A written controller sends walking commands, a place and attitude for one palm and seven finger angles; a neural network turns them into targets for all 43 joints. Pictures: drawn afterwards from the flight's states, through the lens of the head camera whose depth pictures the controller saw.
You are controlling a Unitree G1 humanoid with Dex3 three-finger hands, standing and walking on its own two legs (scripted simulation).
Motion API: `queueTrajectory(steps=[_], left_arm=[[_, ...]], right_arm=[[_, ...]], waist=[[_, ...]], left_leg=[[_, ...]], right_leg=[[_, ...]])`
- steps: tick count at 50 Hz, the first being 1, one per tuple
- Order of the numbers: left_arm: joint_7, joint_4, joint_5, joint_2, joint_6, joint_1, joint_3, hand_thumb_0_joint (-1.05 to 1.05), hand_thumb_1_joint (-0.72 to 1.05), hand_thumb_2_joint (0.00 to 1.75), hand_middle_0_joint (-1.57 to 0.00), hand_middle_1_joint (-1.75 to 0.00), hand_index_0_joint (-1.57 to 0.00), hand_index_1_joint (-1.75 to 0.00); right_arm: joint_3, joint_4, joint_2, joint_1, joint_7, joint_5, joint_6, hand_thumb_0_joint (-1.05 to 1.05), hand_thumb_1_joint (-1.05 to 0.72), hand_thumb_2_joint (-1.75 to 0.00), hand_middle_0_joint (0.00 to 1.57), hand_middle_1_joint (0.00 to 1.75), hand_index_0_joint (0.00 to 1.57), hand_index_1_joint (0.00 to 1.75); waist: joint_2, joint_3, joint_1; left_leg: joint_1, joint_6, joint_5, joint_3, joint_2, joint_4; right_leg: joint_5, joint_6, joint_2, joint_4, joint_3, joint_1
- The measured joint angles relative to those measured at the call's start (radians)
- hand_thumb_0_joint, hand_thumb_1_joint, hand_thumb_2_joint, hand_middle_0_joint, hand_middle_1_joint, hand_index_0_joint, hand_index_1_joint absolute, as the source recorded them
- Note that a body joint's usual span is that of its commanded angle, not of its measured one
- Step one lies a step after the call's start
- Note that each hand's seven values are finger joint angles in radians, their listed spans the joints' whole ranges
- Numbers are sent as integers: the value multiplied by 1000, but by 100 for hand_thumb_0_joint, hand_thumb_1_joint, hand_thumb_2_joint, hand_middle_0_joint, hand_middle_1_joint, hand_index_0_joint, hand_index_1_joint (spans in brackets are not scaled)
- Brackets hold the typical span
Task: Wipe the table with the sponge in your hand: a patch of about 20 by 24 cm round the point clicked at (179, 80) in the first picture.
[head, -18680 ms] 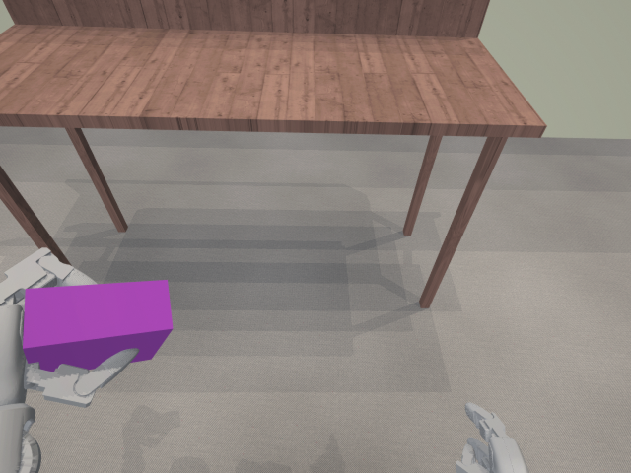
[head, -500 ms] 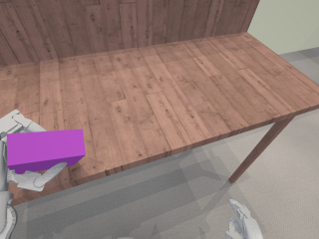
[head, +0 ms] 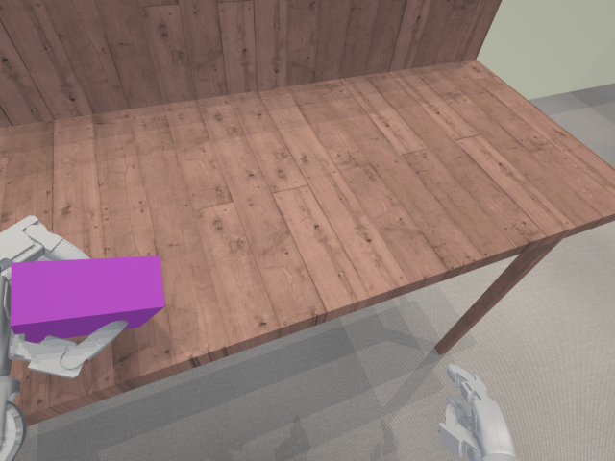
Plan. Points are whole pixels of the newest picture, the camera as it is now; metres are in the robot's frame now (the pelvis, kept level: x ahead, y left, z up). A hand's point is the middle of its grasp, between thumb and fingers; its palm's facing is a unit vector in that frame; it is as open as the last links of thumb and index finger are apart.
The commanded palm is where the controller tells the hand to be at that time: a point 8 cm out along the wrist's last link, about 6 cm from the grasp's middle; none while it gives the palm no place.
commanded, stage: come to a stop and stand still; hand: left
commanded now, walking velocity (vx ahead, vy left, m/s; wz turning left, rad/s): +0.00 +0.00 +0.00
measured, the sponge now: (108, 299) +0.23 +0.23 +0.14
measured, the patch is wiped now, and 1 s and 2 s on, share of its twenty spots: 0.00 0.00 0.00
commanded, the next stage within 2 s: look again from close up in 0.92 s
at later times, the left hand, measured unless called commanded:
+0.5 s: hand (100, 308) +0.21 +0.22 +0.15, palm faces +0.29 -0.87 -0.40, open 9.1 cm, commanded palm +0.16 +0.27 +0.18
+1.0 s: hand (66, 302) +0.22 +0.25 +0.15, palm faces +0.37 -0.85 -0.39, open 9.1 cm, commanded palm +0.16 +0.28 +0.18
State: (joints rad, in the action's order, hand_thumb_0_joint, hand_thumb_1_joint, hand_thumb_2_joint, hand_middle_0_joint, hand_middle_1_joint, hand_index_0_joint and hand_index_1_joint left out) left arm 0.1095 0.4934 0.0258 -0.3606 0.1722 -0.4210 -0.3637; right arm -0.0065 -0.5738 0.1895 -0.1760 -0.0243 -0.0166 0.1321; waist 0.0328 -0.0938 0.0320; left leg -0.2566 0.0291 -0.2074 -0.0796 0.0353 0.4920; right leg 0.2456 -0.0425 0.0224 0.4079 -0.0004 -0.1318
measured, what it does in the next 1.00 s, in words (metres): stands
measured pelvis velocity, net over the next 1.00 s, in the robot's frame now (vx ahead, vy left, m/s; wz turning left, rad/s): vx -0.01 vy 0.00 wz -0.01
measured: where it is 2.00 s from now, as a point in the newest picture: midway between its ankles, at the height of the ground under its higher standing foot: outside the picture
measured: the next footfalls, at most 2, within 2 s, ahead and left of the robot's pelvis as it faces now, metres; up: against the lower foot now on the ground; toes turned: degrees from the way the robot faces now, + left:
none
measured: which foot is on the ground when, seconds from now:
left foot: down 0.00-1.00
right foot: down 0.00-1.00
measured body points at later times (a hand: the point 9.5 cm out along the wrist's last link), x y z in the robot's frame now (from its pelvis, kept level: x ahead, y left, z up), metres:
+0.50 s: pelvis -0.01 -0.01 +0.00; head +0.01 +0.01 +0.45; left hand +0.19 +0.27 +0.17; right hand +0.17 -0.23 -0.07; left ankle +0.04 +0.10 -0.74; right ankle -0.02 -0.15 -0.74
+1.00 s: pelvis -0.01 +0.00 +0.00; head +0.02 +0.03 +0.45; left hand +0.19 +0.30 +0.17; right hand +0.17 -0.21 -0.07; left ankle +0.04 +0.10 -0.74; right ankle -0.02 -0.15 -0.74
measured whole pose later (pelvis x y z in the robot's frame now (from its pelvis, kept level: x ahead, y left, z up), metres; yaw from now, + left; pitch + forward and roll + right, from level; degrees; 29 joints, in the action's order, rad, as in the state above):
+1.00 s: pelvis -0.01 +0.00 +0.00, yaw -1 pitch -2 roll -2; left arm 0.10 0.46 0.02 -0.37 0.20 -0.41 -0.36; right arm -0.02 -0.58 0.17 -0.20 -0.02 -0.01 0.15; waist 0.03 -0.09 0.03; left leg -0.26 0.03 -0.19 -0.09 0.04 0.48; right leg 0.23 -0.05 0.02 0.41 0.01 -0.15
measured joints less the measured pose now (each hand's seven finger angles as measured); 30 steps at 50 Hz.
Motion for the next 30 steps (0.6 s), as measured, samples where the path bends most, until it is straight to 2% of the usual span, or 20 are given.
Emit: queueTrajectory(steps=[12,13,14,16,19,22,24,26,30], left_arm=[[6,4,8,-2,-11,-16,2,-1,-41,103,-82,-137,-84,-137],[-19,-7,-26,-33,-11,30,-12,-1,-41,103,-82,-137,-84,-137],[-38,-51,-42,-77,19,98,-35,-1,-41,103,-82,-137,-84,-137],[-40,-130,-26,-113,46,187,-78,-1,-41,103,-82,-137,-84,-137],[-14,-117,4,-72,29,164,-87,-1,-41,103,-82,-137,-83,-137],[-16,-47,7,-16,25,55,-20,-1,-41,103,-82,-137,-83,-137],[-26,-21,6,-2,30,-12,25,-1,-40,103,-82,-137,-83,-137],[-35,-19,8,-4,35,-48,46,-1,-40,103,-82,-137,-83,-137],[-29,-59,6,-19,36,-35,19,-1,-40,103,-82,-137,-83,-137]], right_arm=[[-2,-1,-6,-4,-7,-3,-20,1,-91,-90,20,30,20,30],[7,3,-7,-15,-9,14,-9,1,-91,-90,20,30,20,30],[10,-12,-11,-16,-9,24,5,1,-91,-90,20,30,20,30],[5,-26,-12,-5,4,20,10,1,-91,-90,20,30,20,30],[9,-3,-5,4,35,9,24,1,-91,-90,20,30,20,30],[11,21,3,-2,45,2,28,1,-91,-90,20,30,20,30],[8,25,3,-11,35,0,20,1,-91,-90,20,30,20,30],[6,22,2,-24,19,2,11,1,-91,-90,20,30,20,30],[5,4,8,-45,-8,6,-1,1,-91,-90,20,30,20,30]], waist=[[-13,4,-3],[-14,2,16],[-4,0,33],[10,-6,45],[6,-7,18],[-13,7,-15],[-18,19,-30],[-18,30,-32],[-15,36,-12]], left_leg=[[6,-7,-6,2,4,-5],[-7,-8,-7,4,9,5],[-17,-10,-4,3,8,6],[-19,-12,10,-7,6,-8],[-15,-6,14,-27,-1,-8],[-22,-2,2,-30,-1,15],[-23,-4,-1,-25,3,23],[-23,-6,0,-18,7,25],[-24,-10,9,-8,17,22]], right_leg=[[6,5,-5,-7,-2,7],[6,7,-9,-2,-3,-3],[8,11,-8,13,-2,-21],[9,14,-6,31,8,-41],[19,15,4,73,25,-64],[29,1,5,87,29,-66],[26,2,1,83,24,-61],[21,7,-4,75,18,-54],[4,13,-14,51,9,-43]])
